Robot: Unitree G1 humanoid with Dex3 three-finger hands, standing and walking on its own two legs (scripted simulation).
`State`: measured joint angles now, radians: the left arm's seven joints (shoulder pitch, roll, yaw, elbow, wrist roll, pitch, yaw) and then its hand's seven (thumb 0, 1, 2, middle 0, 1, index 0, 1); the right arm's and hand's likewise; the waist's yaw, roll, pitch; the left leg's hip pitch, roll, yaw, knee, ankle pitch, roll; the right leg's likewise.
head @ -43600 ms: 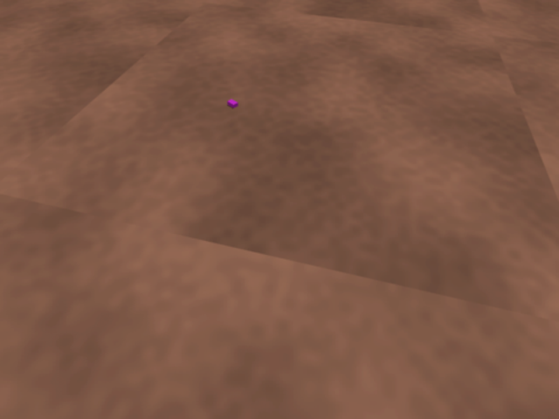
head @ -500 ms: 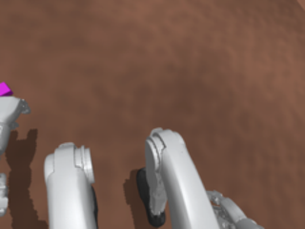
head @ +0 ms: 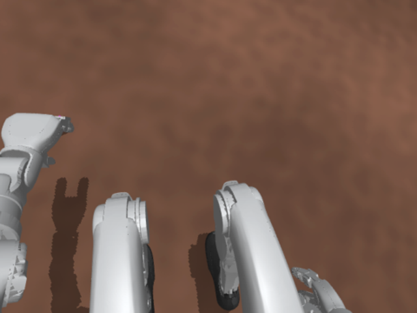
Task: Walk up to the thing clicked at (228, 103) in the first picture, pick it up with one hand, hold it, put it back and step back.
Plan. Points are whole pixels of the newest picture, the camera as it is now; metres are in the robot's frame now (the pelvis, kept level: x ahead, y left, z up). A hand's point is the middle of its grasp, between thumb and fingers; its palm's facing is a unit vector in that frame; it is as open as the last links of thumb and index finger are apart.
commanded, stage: go down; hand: left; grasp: from above
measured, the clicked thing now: (54, 127) +0.56 +0.36 -0.35
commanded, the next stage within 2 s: none
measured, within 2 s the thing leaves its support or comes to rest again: neither
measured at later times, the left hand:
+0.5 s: hand out of the picture +0.40 +0.31 +0.01, palm faces -0.44 +0.02 -0.90, open 11.7 cm
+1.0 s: hand out of the picture +0.40 +0.32 +0.08, palm faces -0.44 +0.02 -0.90, open 13.3 cm
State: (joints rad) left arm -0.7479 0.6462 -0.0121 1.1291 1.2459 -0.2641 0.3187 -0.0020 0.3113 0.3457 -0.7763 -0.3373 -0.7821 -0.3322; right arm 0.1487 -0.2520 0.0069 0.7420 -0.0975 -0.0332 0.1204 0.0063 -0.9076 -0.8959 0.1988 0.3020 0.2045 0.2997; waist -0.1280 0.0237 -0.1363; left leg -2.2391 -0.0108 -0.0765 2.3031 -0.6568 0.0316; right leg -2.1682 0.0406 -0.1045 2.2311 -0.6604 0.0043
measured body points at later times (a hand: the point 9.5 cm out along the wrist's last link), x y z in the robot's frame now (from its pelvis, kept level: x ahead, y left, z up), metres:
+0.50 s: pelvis +0.00 +0.01 +0.11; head +0.17 +0.07 +0.52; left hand +0.42 +0.31 +0.07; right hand +0.12 -0.27 +0.00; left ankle +0.09 +0.11 -0.33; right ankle +0.10 -0.11 -0.33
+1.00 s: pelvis +0.01 +0.01 +0.16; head +0.17 +0.06 +0.58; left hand +0.42 +0.31 +0.13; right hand +0.10 -0.25 +0.05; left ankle +0.09 +0.11 -0.33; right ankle +0.10 -0.11 -0.33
